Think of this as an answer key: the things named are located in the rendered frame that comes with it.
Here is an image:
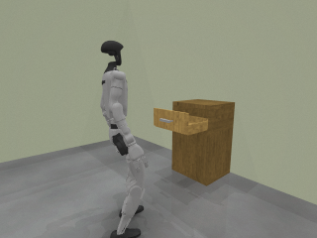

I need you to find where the right robot upper arm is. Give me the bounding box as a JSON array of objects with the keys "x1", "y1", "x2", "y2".
[{"x1": 108, "y1": 70, "x2": 126, "y2": 113}]

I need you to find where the robot right hand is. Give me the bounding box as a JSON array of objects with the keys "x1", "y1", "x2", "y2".
[{"x1": 128, "y1": 143, "x2": 149, "y2": 173}]

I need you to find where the left robot upper arm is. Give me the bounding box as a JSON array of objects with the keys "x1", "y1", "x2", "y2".
[{"x1": 100, "y1": 90, "x2": 106, "y2": 111}]

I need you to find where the left robot forearm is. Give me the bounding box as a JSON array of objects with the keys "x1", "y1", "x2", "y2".
[{"x1": 102, "y1": 109, "x2": 114, "y2": 128}]

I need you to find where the cabinet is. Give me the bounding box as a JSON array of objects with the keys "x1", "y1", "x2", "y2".
[{"x1": 171, "y1": 99, "x2": 235, "y2": 186}]

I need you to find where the drawer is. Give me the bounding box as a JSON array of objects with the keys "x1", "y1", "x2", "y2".
[{"x1": 154, "y1": 108, "x2": 208, "y2": 136}]

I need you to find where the robot left shin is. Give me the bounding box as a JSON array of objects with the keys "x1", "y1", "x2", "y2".
[{"x1": 125, "y1": 174, "x2": 135, "y2": 194}]

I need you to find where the right robot forearm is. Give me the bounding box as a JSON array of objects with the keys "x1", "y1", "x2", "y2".
[{"x1": 112, "y1": 103, "x2": 136, "y2": 147}]

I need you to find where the handle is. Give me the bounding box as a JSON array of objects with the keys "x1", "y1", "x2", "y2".
[{"x1": 159, "y1": 118, "x2": 173, "y2": 123}]

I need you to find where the left robot foot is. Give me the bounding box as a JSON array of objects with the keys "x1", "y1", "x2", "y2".
[{"x1": 119, "y1": 205, "x2": 144, "y2": 218}]

